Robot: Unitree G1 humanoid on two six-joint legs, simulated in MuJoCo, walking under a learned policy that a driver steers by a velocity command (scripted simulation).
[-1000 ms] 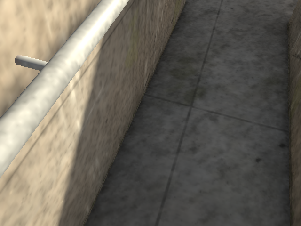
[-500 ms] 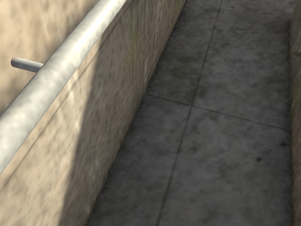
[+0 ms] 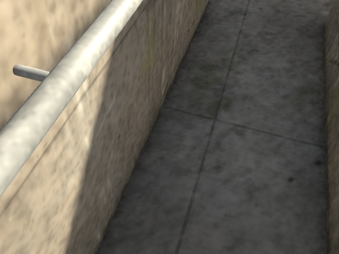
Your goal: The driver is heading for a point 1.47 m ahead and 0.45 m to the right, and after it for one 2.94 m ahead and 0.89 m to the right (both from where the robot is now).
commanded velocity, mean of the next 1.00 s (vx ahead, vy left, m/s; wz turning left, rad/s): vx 0.04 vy -0.02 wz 0.00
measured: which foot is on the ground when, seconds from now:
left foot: down 0.00-1.00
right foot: down 0.00-1.00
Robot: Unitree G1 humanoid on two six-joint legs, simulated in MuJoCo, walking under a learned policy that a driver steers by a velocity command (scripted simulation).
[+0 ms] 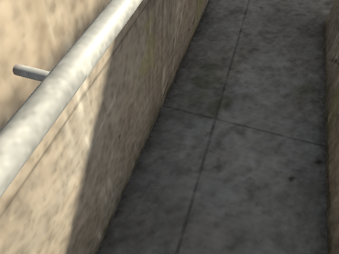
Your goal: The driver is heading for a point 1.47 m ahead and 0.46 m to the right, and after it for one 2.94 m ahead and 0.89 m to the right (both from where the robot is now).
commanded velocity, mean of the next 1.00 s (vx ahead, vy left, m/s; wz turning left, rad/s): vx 0.04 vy -0.02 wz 0.00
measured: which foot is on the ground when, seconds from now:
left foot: down 0.00-1.00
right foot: down 0.00-1.00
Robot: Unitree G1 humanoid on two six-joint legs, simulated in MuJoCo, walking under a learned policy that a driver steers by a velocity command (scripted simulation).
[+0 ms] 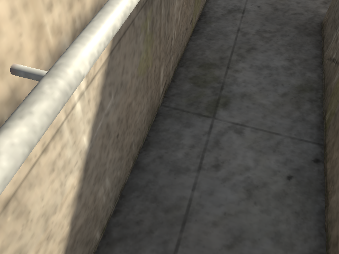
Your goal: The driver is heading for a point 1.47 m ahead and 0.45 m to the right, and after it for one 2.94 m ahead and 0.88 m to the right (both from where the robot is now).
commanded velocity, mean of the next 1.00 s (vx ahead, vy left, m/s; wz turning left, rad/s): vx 0.04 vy -0.02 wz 0.00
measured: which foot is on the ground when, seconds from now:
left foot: down 0.00-1.00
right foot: down 0.00-1.00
